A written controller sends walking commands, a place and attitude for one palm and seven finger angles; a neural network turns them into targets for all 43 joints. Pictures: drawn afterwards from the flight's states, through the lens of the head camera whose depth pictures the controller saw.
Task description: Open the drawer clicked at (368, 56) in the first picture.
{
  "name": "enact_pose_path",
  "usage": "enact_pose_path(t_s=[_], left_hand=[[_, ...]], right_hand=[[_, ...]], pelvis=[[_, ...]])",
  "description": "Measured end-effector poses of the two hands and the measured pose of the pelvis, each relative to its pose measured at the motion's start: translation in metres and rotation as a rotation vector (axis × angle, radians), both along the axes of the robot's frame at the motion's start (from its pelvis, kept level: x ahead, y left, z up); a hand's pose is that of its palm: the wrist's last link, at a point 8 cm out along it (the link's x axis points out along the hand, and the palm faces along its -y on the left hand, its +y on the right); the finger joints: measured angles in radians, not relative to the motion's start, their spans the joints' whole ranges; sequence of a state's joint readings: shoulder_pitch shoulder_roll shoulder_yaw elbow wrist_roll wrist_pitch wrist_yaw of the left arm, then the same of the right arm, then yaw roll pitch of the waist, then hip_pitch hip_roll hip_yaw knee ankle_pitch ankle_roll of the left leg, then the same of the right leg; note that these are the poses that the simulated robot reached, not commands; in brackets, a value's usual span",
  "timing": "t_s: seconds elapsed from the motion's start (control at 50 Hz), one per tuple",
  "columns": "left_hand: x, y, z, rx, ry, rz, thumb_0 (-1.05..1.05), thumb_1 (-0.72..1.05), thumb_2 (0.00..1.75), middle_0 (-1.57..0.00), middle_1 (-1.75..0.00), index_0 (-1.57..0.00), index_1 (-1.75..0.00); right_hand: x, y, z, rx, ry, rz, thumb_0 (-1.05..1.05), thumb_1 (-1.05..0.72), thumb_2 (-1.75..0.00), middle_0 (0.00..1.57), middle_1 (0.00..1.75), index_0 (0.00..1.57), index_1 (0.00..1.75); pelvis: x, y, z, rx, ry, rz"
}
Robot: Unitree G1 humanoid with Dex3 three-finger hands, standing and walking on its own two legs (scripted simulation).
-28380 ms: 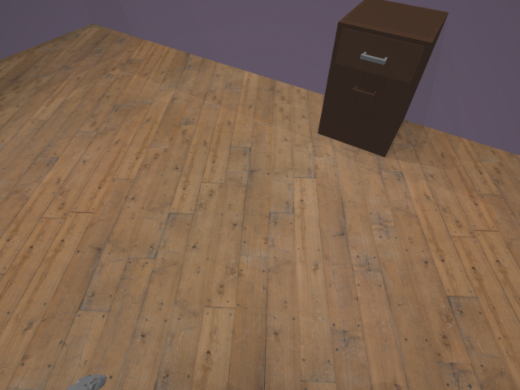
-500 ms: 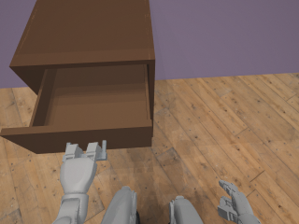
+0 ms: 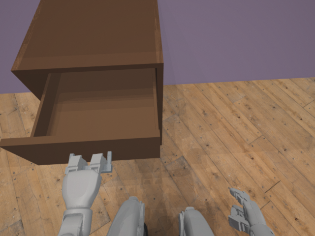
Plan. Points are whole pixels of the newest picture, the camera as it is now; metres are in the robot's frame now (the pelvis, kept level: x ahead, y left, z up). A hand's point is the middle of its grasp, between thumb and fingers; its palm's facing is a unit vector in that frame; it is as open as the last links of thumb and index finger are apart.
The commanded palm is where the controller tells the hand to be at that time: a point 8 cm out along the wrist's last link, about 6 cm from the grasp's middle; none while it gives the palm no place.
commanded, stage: pull the drawer open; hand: left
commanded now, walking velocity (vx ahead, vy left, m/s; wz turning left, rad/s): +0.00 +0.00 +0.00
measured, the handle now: (90, 162) +0.30 +0.21 -0.07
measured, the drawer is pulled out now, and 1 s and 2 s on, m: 0.22 0.23 0.23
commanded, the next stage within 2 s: open the thumb to release the handle in 0.86 s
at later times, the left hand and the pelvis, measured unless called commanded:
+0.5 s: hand (91, 190) +0.23 +0.20 -0.08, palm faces -0.08 -0.11 -0.99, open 6.0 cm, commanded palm +0.19 +0.20 -0.04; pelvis +0.00 +0.00 +0.00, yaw +0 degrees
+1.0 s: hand (90, 191) +0.23 +0.20 -0.09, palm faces -0.07 -0.09 -0.99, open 6.0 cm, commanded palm +0.21 +0.20 -0.04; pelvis +0.00 +0.00 +0.00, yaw +0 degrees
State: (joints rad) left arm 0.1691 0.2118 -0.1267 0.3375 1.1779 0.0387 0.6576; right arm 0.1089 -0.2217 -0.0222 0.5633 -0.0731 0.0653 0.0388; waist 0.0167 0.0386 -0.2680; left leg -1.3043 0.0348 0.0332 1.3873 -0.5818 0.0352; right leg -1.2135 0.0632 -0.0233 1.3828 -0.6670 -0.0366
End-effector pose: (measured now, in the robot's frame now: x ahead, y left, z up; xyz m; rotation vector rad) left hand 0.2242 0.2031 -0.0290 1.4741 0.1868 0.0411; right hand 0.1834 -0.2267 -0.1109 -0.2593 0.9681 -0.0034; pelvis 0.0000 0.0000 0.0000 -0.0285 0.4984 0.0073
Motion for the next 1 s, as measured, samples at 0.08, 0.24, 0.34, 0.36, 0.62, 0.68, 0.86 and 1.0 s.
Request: enact_pose_path(t_s=[0.08, 0.24, 0.34, 0.36, 0.62, 0.68, 0.86, 1.0], left_hand=[[-0.001, 0.0, 0.0, -0.002, -0.004, -0.003, 0.02, 0.75, 0.78, -0.27, -1.29, -0.32, -1.25], [-0.003, 0.0, 0.0, -0.007, -0.002, -0.007, 0.01, 0.75, 0.78, -0.26, -1.3, -0.32, -1.24], [-0.005, 0.0, 0.0, -0.008, -0.003, -0.009, 0.01, 0.75, 0.78, -0.26, -1.3, -0.32, -1.24], [-0.005, 0.0, 0.0, -0.008, -0.003, -0.009, 0.01, 0.75, 0.78, -0.26, -1.3, -0.32, -1.24], [-0.008, 0.0, -0.001, -0.009, -0.01, -0.009, 0.01, 0.75, 0.79, -0.26, -1.3, -0.32, -1.24], [-0.008, 0.0, -0.001, -0.008, -0.01, -0.008, 0.01, 0.74, 0.8, -0.26, -1.3, -0.32, -1.25], [-0.01, 0.0, 0.0, -0.011, -0.004, -0.008, 0.01, 0.75, 0.79, -0.26, -1.3, -0.32, -1.24], [-0.011, 0.0, -0.001, 0.003, -0.02, -0.016, 0.01, 0.74, 0.8, -0.27, -1.3, -0.32, -1.25]], right_hand=[[0.0, -0.001, 0.0, -0.003, 0.0, 0.0, 0.01, -0.91, -0.9, 0.2, 0.3, 0.2, 0.3], [0.001, -0.002, 0.0, -0.002, -0.007, -0.002, 0.01, -0.91, -0.9, 0.2, 0.3, 0.2, 0.3], [0.002, -0.002, -0.001, -0.003, -0.008, -0.002, 0.01, -0.91, -0.9, 0.2, 0.3, 0.2, 0.3], [0.002, -0.002, -0.001, -0.003, -0.009, -0.001, 0.01, -0.91, -0.9, 0.2, 0.3, 0.2, 0.3], [0.0, -0.002, -0.004, -0.003, -0.006, 0.002, 0.01, -0.91, -0.9, 0.2, 0.3, 0.2, 0.3], [0.0, -0.002, -0.004, -0.001, -0.005, 0.001, 0.01, -0.91, -0.9, 0.2, 0.3, 0.2, 0.3], [-0.001, -0.002, -0.003, 0.001, -0.012, -0.004, 0.01, -0.91, -0.9, 0.2, 0.3, 0.2, 0.3], [-0.002, -0.003, -0.005, -0.009, -0.008, 0.001, 0.01, -0.91, -0.9, 0.2, 0.3, 0.2, 0.3]], pelvis=[[0.0, -0.001, 0.0, 0.001, 0.001, -0.002], [0.001, -0.001, -0.001, 0.003, 0.001, -0.006], [0.001, -0.001, -0.002, 0.004, 0.002, -0.008], [0.001, -0.001, -0.002, 0.004, 0.002, -0.008], [-0.002, -0.002, -0.003, 0.005, 0.001, -0.006], [-0.002, -0.002, -0.003, 0.004, 0.001, -0.006], [-0.003, -0.003, -0.003, 0.007, -0.001, -0.011], [-0.004, -0.003, -0.004, 0.004, -0.001, -0.005]])
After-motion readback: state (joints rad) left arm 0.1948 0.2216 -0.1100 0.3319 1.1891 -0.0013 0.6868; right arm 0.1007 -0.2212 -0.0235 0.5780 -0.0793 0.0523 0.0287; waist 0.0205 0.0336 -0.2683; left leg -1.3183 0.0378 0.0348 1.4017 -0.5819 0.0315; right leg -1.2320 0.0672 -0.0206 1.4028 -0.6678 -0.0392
